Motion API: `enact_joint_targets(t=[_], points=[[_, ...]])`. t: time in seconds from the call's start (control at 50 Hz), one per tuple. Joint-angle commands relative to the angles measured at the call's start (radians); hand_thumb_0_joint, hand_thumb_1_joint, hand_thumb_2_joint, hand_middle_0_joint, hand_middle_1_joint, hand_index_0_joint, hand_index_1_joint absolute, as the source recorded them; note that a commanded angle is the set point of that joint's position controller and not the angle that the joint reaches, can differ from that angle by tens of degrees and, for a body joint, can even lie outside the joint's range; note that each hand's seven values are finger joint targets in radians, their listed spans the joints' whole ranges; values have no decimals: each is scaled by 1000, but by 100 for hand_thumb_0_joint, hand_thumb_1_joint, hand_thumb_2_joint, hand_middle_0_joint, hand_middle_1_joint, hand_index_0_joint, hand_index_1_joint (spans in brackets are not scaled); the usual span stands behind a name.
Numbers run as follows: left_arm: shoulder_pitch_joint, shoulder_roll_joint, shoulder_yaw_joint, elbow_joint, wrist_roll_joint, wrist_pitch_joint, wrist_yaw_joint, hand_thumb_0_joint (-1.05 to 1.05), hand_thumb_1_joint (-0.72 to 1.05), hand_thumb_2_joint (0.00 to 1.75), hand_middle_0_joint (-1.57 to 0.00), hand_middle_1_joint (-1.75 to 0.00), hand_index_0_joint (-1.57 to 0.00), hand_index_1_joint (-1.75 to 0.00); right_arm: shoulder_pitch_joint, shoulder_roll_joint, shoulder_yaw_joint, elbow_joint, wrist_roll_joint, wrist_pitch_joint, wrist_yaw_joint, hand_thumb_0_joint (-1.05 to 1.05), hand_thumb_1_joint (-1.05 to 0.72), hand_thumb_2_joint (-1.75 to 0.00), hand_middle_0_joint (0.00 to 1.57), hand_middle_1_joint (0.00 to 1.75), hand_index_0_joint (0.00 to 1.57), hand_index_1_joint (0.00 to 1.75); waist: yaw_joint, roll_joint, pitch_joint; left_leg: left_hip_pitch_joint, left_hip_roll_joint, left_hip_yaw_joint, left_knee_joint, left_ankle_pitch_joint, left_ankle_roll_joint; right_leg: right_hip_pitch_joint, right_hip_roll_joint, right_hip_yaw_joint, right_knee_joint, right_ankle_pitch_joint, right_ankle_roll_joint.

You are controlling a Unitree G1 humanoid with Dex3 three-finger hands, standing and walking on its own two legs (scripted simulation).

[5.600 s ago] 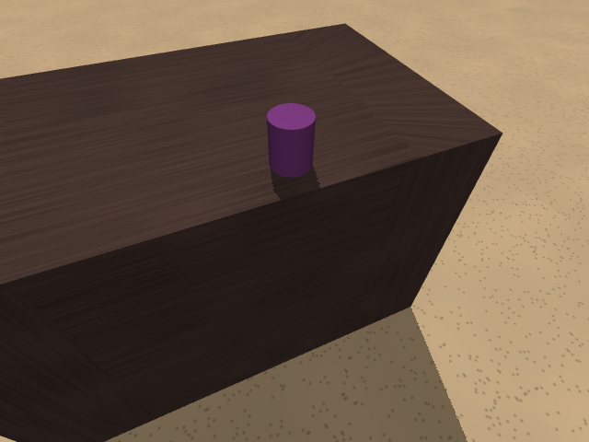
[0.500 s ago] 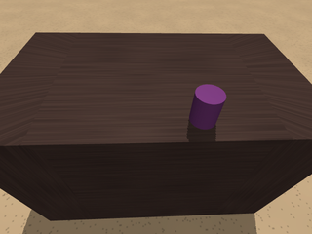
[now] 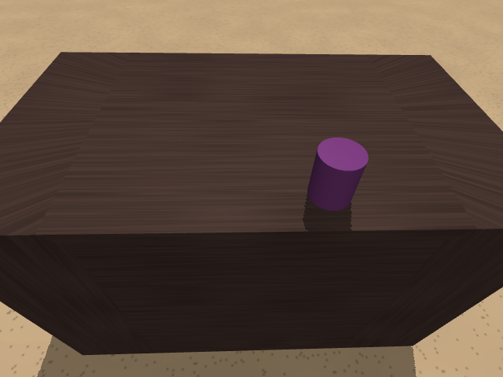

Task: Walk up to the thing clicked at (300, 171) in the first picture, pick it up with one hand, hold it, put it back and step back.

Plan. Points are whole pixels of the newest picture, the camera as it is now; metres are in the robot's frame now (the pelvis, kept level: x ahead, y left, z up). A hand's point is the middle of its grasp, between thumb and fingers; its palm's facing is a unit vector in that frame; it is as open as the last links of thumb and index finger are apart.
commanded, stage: stand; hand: right
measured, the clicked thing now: (335, 174) +0.45 -0.16 +0.07
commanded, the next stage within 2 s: rise first in 0.72 s
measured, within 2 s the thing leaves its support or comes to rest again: neither
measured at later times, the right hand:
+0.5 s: hand out of the picture +0.08 -0.26 -0.15, palm faces -0.01 +0.94 -0.35, open 7.4 cm
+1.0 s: hand (393, 373) +0.16 -0.24 -0.13, palm faces +0.12 +0.94 -0.31, open 9.5 cm
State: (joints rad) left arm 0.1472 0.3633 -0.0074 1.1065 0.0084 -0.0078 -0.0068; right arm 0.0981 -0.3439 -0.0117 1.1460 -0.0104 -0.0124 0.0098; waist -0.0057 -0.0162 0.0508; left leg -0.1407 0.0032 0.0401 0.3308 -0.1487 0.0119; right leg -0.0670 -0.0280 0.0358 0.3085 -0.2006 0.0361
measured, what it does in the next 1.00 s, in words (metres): stands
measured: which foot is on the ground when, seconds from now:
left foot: down 0.00-1.00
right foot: down 0.00-1.00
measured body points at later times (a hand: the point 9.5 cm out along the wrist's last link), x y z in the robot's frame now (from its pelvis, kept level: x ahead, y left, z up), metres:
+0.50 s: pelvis +0.00 +0.00 +0.00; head +0.01 +0.01 +0.45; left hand +0.07 +0.30 -0.14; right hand +0.08 -0.30 -0.13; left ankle +0.02 +0.11 -0.75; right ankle -0.02 -0.14 -0.75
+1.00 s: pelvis -0.01 -0.01 -0.01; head +0.03 +0.00 +0.44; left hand +0.14 +0.28 -0.12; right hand +0.15 -0.29 -0.11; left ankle +0.02 +0.11 -0.75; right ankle -0.02 -0.14 -0.75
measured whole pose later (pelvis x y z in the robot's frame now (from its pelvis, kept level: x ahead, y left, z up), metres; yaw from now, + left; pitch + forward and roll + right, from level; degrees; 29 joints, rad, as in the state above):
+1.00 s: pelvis -0.01 -0.01 -0.01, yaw +1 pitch +0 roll +0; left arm 0.06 0.31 0.06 0.93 -0.08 -0.09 0.05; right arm 0.04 -0.30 -0.06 0.93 0.08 -0.09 -0.05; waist 0.00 -0.01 0.08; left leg -0.26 0.01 0.02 0.44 -0.18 0.00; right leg -0.19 -0.02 0.02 0.43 -0.25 0.02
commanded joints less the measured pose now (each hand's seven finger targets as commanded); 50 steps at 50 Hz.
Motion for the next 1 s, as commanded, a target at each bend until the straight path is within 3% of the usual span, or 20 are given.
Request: enact_joint_targets(t=[0.0, 0.26, 0.32, 0.4, 0.48, 0.54, 0.6, 0.64, 0.72, 0.78, 0.8, 0.82, 0.84, 0.86, 0.88, 0.9, 0.92, 0.94, 0.96, 0.98], points=[[-33, 208, 39, -63, 4, -23, 17, 0, 90, 90, -20, -30, -20, -30, -39, -219, -38, -61, 4, -20, -12, 0, -90, -90, 20, 30, 20, 30, -1, 19, -86, 85, 130, -116, -43, 152, 14, -52, -105, 65, -43, 137, -49], [-32, 206, 39, -59, 4, -21, 17, 0, 90, 90, -20, -30, -20, -30, -38, -221, -38, -64, 3, -17, -14, 0, -90, -90, 20, 30, 20, 30, -2, 18, -56, 63, 123, -119, -53, 98, 8, -64, -103, 61, -58, 92, -49], [-35, 203, 39, -61, 5, -20, 17, 0, 90, 90, -20, -30, -20, -30, -43, -223, -38, -65, 4, -19, -14, 0, -90, -90, 20, 30, 20, 30, 2, 33, -79, 75, 131, -121, -40, 150, 13, -42, -105, 57, -46, 128, -52], [-35, 208, 42, -56, 2, -18, 17, 0, 90, 90, -20, -30, -20, -30, -33, -216, -36, -61, 4, -16, -13, 0, -90, -90, 20, 30, 20, 30, -4, 14, -28, 39, 120, -122, -59, 55, 7, -67, -102, 64, -64, 54, -53], [-40, 203, 41, -61, 4, -23, 16, 0, 90, 90, -20, -30, -20, -30, -34, -220, -37, -66, 4, -18, -13, 0, -90, -90, 20, 30, 20, 30, -4, 19, -78, 65, 126, -119, -39, 133, 13, -35, -111, 63, -56, 129, -52], [-32, 202, 42, -57, 4, -19, 16, 0, 90, 90, -20, -30, -20, -30, -36, -222, -37, -66, 4, -17, -14, 0, -90, -90, 20, 30, 20, 30, -1, 25, -48, 48, 122, -126, -57, 62, 11, -54, -105, 60, -63, 72, -51], [-36, 204, 44, -60, 2, -18, 16, 0, 90, 90, -20, -30, -20, -30, -37, -221, -36, -68, 3, -21, -15, 0, -90, -90, 20, 30, 20, 30, 2, 31, -75, 68, 128, -125, -48, 151, 11, -40, -105, 54, -46, 121, -54], [-31, 203, 43, -57, 1, -18, 14, 0, 90, 90, -20, -30, -20, -30, -29, -219, -34, -64, 3, -22, -15, 0, -90, -90, 20, 30, 20, 30, 4, 23, -55, 55, 126, -126, -56, 128, 7, -48, -101, 54, -51, 87, -52], [-31, 200, 43, -59, 4, -20, 17, 0, 90, 90, -20, -30, -20, -30, -37, -223, -38, -69, 4, -22, -16, 0, -90, -90, 20, 30, 20, 30, 3, 18, -88, 84, 133, -125, -34, 181, 12, -37, -107, 53, -46, 142, -53], [-36, 204, 44, -56, 3, -18, 17, 0, 90, 90, -20, -30, -20, -30, -31, -219, -37, -66, 5, -20, -18, 0, -90, -90, 20, 30, 20, 30, -2, 13, -64, 71, 126, -120, -41, 157, 10, -45, -105, 54, -49, 133, -52], [-27, 201, 44, -57, 3, -19, 17, 0, 82, 82, -12, -22, -12, -22, -32, -226, -37, -67, 3, -20, -18, 0, -82, -82, 12, 22, 12, 22, 2, 25, -73, 82, 127, -119, -36, 159, 12, -40, -108, 58, -52, 144, -52], [-378, 44, 37, -408, -81, -132, 26, 0, 74, 74, -4, -14, -4, -14, -383, -31, 4, -417, 85, -100, -27, 0, -74, -74, 6, 14, 5, 14, 26, -64, -75, -75, 13, -17, 50, 38, -11, -183, 30, -57, 59, 47, -44], [-382, 62, 17, -419, -105, -151, 42, 0, 66, 66, -2, -6, 0, -6, -332, -85, -8, -474, 118, -142, -45, 0, -66, -66, 6, 6, 5, 6, -15, 7, -106, 6, 8, -7, 6, -58, -13, -133, 25, -50, 18, -24, -46], [-298, 132, 58, -334, -104, -144, 62, 0, 58, 58, -2, -3, 0, -5, -217, -186, -65, -342, 107, -135, -64, 0, -58, -58, 6, 4, 5, 4, -31, 45, -47, -10, 9, -8, -12, -96, -14, -172, 29, -56, 14, -51, -54], [-206, 169, 103, -264, -105, -125, 64, 0, 50, 50, -2, -3, 0, -6, -148, -199, -91, -280, 103, -121, -66, 0, -50, -50, 6, 4, 5, 4, -6, 42, -9, -64, 13, -4, 12, -97, -18, -177, 37, -66, 34, -60, -52], [-168, 189, 149, -285, -99, -117, 73, 0, 42, 42, -2, -3, -1, -5, -150, -218, -129, -275, 102, -119, -75, 0, -42, -42, 6, 4, 5, 4, 4, 56, -99, -45, 12, 1, 37, -32, -23, -167, 35, -63, 54, -6, -55], [-130, 156, 133, -287, -98, -116, 80, 0, 36, 34, -3, -4, -1, -5, -138, -211, -134, -315, 101, -128, -85, 0, -34, -34, 6, 4, 5, 4, 1, 41, -168, -16, 13, 7, 53, 26, -21, -149, 33, -59, 66, 54, -52], [-175, 133, 122, -294, -93, -124, 84, 0, 30, 27, -3, -4, -2, -6, -155, -185, -129, -362, 95, -137, -87, 0, -27, -26, 6, 4, 5, 4, -9, 11, -215, -11, 13, 1, 68, 64, -15, -137, 33, -58, 77, 95, -47], [-133, 134, 143, -309, -81, -125, 88, 0, 29, 26, -3, -5, -2, -6, -120, -204, -152, -435, 88, -139, -90, 0, -24, -21, 6, 4, 5, 4, -14, -3, -275, 22, 12, -6, 76, 103, -11, -122, 37, -58, 79, 133, -45], [-84, 142, 178, -268, -62, -116, 89, 0, 25, 23, -3, -5, -3, -6, -14, -210, -188, -408, 72, -127, -90, 0, -19, -20, 6, 4, 5, 4, -21, 5, -243, 9, 9, -5, 75, 113, -7, -143, 39, -56, 72, 143, -47]])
